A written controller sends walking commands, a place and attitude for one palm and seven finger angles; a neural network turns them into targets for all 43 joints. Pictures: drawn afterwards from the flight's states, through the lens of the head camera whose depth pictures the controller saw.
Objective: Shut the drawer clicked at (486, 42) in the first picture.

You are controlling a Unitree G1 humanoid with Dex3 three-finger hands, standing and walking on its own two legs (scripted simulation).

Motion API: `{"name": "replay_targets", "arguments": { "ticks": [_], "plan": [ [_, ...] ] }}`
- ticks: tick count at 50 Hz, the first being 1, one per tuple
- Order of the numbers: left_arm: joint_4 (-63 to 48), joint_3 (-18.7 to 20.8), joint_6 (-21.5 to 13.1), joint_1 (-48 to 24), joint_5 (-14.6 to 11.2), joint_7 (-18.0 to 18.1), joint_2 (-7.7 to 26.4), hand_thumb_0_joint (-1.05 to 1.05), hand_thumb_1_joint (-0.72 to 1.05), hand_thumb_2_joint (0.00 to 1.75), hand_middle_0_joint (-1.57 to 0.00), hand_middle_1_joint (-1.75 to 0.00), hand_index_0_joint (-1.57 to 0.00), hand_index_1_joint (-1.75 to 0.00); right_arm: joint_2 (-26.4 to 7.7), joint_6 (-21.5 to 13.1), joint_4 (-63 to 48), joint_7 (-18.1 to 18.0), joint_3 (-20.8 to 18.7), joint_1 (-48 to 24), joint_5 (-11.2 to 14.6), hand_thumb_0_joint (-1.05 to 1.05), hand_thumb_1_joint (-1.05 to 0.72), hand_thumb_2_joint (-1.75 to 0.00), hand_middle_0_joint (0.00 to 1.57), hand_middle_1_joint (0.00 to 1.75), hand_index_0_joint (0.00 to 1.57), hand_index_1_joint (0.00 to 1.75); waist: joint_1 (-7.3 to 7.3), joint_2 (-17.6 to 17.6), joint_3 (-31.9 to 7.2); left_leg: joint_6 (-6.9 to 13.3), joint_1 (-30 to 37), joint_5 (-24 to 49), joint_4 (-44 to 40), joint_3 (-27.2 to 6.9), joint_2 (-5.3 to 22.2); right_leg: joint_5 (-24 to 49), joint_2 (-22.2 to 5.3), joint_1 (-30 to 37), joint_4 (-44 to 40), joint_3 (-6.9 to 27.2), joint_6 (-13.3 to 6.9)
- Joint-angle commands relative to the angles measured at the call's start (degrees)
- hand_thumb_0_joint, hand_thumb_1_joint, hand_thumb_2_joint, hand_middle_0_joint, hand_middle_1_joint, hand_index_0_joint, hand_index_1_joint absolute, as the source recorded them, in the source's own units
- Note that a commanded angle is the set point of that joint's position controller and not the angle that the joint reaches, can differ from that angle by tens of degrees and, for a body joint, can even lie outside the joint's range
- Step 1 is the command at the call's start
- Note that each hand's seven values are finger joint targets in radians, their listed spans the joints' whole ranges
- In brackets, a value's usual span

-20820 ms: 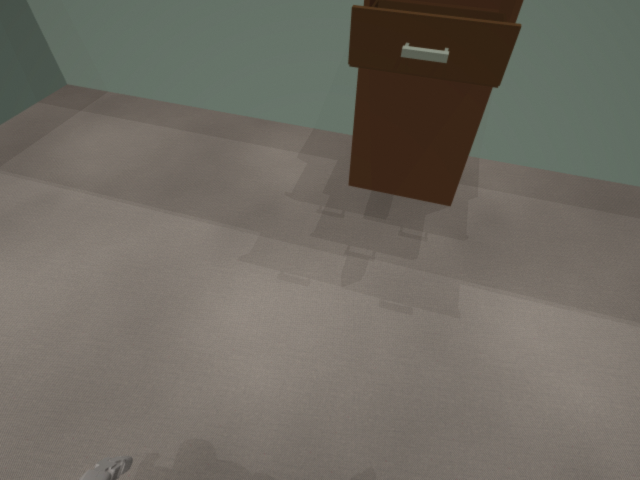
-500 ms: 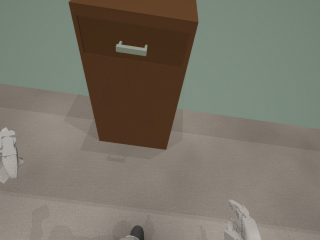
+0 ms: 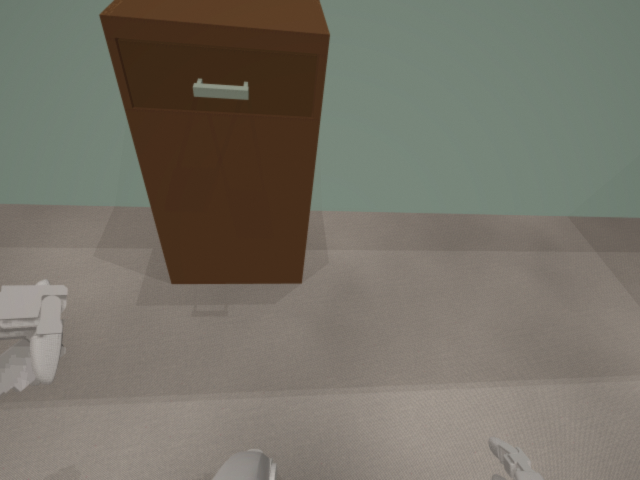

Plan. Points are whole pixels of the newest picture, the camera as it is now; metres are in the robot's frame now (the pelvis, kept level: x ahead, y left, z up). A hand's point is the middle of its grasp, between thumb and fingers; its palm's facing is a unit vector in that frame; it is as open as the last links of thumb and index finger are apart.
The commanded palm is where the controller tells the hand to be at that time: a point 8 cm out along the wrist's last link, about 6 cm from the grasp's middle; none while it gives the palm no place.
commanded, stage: stop stepping back and stand still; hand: left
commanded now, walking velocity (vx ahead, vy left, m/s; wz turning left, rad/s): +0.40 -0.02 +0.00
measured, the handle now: (222, 87) +0.94 +0.30 +0.05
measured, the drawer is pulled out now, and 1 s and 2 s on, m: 0.00 0.00 0.00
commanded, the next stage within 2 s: let the arm hang, fingers relaxed in 1.24 s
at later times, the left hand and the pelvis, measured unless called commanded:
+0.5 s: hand out of the picture +0.09 +0.26 +0.19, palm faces +0.48 -0.71 -0.51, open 3.2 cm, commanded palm +0.05 +0.28 +0.19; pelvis -0.06 -0.01 +0.00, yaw +5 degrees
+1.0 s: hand (14, 378) +0.15 +0.26 +0.17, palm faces +0.41 -0.75 -0.53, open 3.2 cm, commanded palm +0.09 +0.30 +0.19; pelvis -0.02 +0.01 +0.01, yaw +5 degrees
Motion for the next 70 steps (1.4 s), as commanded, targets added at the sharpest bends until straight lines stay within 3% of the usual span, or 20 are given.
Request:
{"name": "replay_targets", "arguments": {
  "ticks": [1,5,6,7,10,16,17,19,21,23,28,31,37,41,46,51,55,66,67,70],
  "plan": [
    [3.63,6.08,-2.04,-15.68,0.05,2.8,5.93,0.0,0.9,0.9,-1.4,-1.6,-1.4,-1.6,-5.11,-3.05,-8.26,-1.83,-3.01,-6.62,-0.3,0.0,-0.9,-0.9,0.2,0.3,0.2,0.3,-3.68,-2.83,0.14,2.85,21.2,-3.7,0.11,-0.35,5.24,-45.39,-15.82,-29.11,-25.42,14.94,-1.85],
    [-1.75,-0.01,-3.76,-19.48,0.59,3.65,2.24,0.0,0.9,0.9,-1.4,-1.6,-1.4,-1.6,-6.26,-6.34,-7.15,-3.48,-0.45,-4.94,-0.07,0.0,-0.9,-0.9,0.2,0.3,0.2,0.3,-3.75,22.46,1.41,5.72,26.56,-12.82,-47.09,-3.81,4.55,-22.28,-4.66,-14.24,10.14,5.73,1.2],
    [-5.52,-0.11,-5.51,-21.79,1.31,4.15,2.23,0.0,0.9,0.9,-1.4,-1.6,-1.4,-1.6,-6.78,-7.02,-8.5,-2.87,-0.58,-4.67,-0.7,0.0,-0.9,-0.9,0.2,0.3,0.2,0.3,-3.19,37.73,3.47,9.65,26.83,-21.23,-53.93,-25.63,17.31,-20.04,1.24,-22.93,30.95,-0.05,4.77],
    [-8.0,0.55,-7.14,-22.75,2.64,4.01,3.62,0.0,0.9,0.9,-1.4,-1.6,-1.4,-1.6,-5.77,-7.85,-9.22,-2.04,-0.37,-5.58,-0.66,0.0,-0.9,-0.9,0.2,0.3,0.2,0.3,-2.82,32.25,5.51,15.36,19.22,-20.15,-56.61,-33.0,23.75,-15.04,-1.14,-23.96,41.98,6.28,5.38],
    [-6.07,4.16,-6.77,-14.53,1.54,3.55,5.71,0.0,0.9,0.9,-1.4,-1.6,-1.4,-1.6,-4.47,-8.29,-9.24,0.51,-1.46,-6.59,-0.08,0.0,-0.9,-0.9,0.2,0.3,0.2,0.3,-1.56,12.58,5.43,16.48,15.94,-8.73,-52.45,-30.57,22.52,-9.21,-4.85,-23.68,41.16,8.89,5.53],
    [3.69,4.46,-5.28,-6.89,1.04,3.92,3.62,0.0,0.9,0.9,-1.4,-1.6,-1.4,-1.6,-5.45,-4.36,-8.91,-1.66,-1.54,-7.29,-1.16,0.0,-0.9,-0.9,0.2,0.3,0.2,0.3,0.43,18.59,1.65,7.25,-5.1,-21.18,-42.82,-6.45,11.87,-15.48,1.2,20.66,4.21,-1.83,3.66],
    [4.68,4.52,-4.64,-7.42,1.19,3.75,3.68,0.0,0.9,0.9,-1.4,-1.6,-1.4,-1.6,-4.9,-3.78,-8.77,-1.49,-1.53,-7.69,-0.58,0.0,-0.9,-0.9,0.2,0.3,0.2,0.3,0.92,11.29,1.0,5.58,-5.81,-18.32,-29.5,-2.74,7.75,-17.62,-1.09,21.78,-3.45,2.41,2.4],
    [5.78,6.32,-4.23,-8.12,0.57,3.41,6.46,0.0,0.9,0.9,-1.4,-1.6,-1.4,-1.6,-4.31,-3.48,-8.84,-1.59,-2.48,-8.34,0.89,0.0,-0.9,-0.9,0.2,0.3,0.2,0.3,-0.2,-13.9,1.13,3.46,-7.86,-10.81,5.89,-4.55,-0.76,-22.97,-20.79,10.82,-25.0,40.32,-4.7],
    [-2.25,12.91,-7.12,-13.7,-0.86,2.44,15.06,0.0,0.9,0.9,-1.4,-1.6,-1.4,-1.6,-4.32,-5.37,-7.15,-0.59,-1.97,-7.26,-0.82,0.0,-0.9,-0.9,0.2,0.3,0.2,0.3,-3.2,-9.15,0.56,0.69,-4.43,-2.79,11.75,-5.12,4.32,-2.56,-22.89,3.58,-23.27,40.68,-9.63],
    [2.42,5.29,-6.54,-8.81,-0.26,2.53,3.3,0.0,0.9,0.9,-1.4,-1.6,-1.4,-1.6,-4.6,-4.69,-6.4,-1.17,-2.43,-6.9,0.3,0.0,-0.9,-0.9,0.2,0.3,0.2,0.3,-2.08,-7.03,-0.35,1.93,-0.69,-0.93,2.06,-6.66,4.54,-8.04,-18.96,5.53,-20.31,31.38,-6.92],
    [0.58,1.08,-6.83,-12.32,0.65,4.61,0.7,0.0,0.9,0.9,-1.4,-1.6,-1.4,-1.6,-3.85,-6.79,-5.79,-3.01,-1.45,-8.34,-0.26,0.0,-0.9,-0.9,0.2,0.3,0.2,0.3,-1.97,-1.5,-1.61,4.08,25.33,5.14,-36.18,2.91,0.68,-4.1,-12.08,0.85,-10.8,11.36,-0.1],
    [-4.76,1.4,-8.08,-14.06,1.13,5.01,1.67,0.0,0.9,0.9,-1.4,-1.6,-1.4,-1.6,-6.89,-7.51,-7.89,-3.06,-2.64,-7.77,-0.07,0.0,-0.9,-0.9,0.2,0.3,0.2,0.3,-1.14,21.33,-1.99,8.98,33.91,10.62,-45.81,-18.02,15.43,-9.92,-3.12,-8.99,8.85,4.81,5.45],
    [-0.95,5.42,-6.7,-6.11,1.0,4.26,3.55,0.0,0.9,0.9,-1.4,-1.6,-1.4,-1.6,-5.22,-6.73,-8.62,-0.63,-1.67,-7.11,0.78,0.0,-0.9,-0.9,0.2,0.3,0.2,0.3,-0.41,15.22,-0.14,6.72,19.0,21.53,-39.53,-6.5,12.67,-2.16,-2.58,8.66,-5.94,3.03,5.83],
    [2.04,6.09,-5.61,-3.21,-0.45,3.87,4.04,0.0,0.9,0.9,-1.4,-1.6,-1.4,-1.6,-3.76,-4.33,-9.44,-0.02,-1.95,-7.22,1.19,0.0,-0.9,-0.9,0.2,0.3,0.2,0.3,-1.42,-4.97,-1.34,1.78,12.52,-4.44,-18.0,-2.3,1.02,3.07,-18.13,8.27,-23.1,27.42,-1.69],
    [4.36,5.15,-5.9,-1.0,0.03,4.45,2.08,0.0,0.9,0.9,-1.4,-1.6,-1.4,-1.6,-3.0,-3.18,-9.34,-1.14,-0.26,-8.83,0.7,0.0,-0.9,-0.9,0.2,0.3,0.2,0.3,-1.73,-2.79,-4.26,2.46,15.32,2.25,-31.75,-1.61,2.46,26.56,-13.36,15.48,-12.31,13.76,-1.24],
    [-2.51,2.03,-6.32,-5.79,0.19,4.24,2.39,0.0,0.9,0.9,-1.4,-1.6,-1.4,-1.6,-6.3,-4.16,-10.33,-2.12,-1.77,-9.03,0.73,0.0,-0.9,-0.9,0.2,0.3,0.2,0.3,0.08,10.9,-6.04,6.21,31.33,28.95,-42.85,-11.12,12.42,5.48,-4.47,6.25,-4.72,6.82,6.43],
    [-4.5,3.15,-6.3,-6.11,0.77,4.27,3.77,0.0,0.9,0.9,-1.4,-1.6,-1.4,-1.6,-5.14,-4.8,-10.05,-1.56,-1.03,-8.25,0.59,0.0,-0.9,-0.9,0.2,0.3,0.2,0.3,-0.65,13.25,-5.43,3.49,30.72,42.4,-40.13,-7.17,9.38,15.15,-3.6,9.64,-4.62,4.63,5.26],
    [2.19,4.67,-5.72,1.3,-1.3,3.69,2.28,0.0,0.9,0.9,-1.4,-1.6,-1.4,-1.6,-5.0,-1.77,-11.36,-1.34,-1.38,-8.87,1.25,0.0,-0.9,-0.9,0.2,0.3,0.2,0.3,-1.38,6.67,-6.1,2.53,25.07,24.75,-39.57,-4.29,6.18,23.44,-6.19,13.35,-10.22,9.72,4.42],
    [46.18,-18.92,2.66,-12.3,4.63,-4.13,-2.73,0.0,0.9,0.9,-1.4,-1.6,-1.4,-1.6,-15.7,-5.41,1.34,4.0,-4.06,-11.99,1.3,0.0,-0.9,-0.9,0.2,0.3,0.2,0.3,-3.42,7.84,-0.11,3.23,21.55,27.96,-31.75,-5.34,7.23,24.01,-9.46,2.64,-2.6,6.27,3.69],
    [50.85,-18.37,8.96,-14.4,4.05,-5.39,-6.89,0.0,0.9,0.9,-1.28,-1.47,-1.28,-1.47,-11.0,-0.17,1.74,3.76,-2.95,-6.9,0.22,0.0,-0.9,-0.9,0.2,0.3,0.2,0.3,-1.4,5.88,-3.79,5.15,17.72,15.32,-36.25,-8.61,9.57,3.36,-6.26,1.89,-3.2,6.91,4.55]
  ]
}}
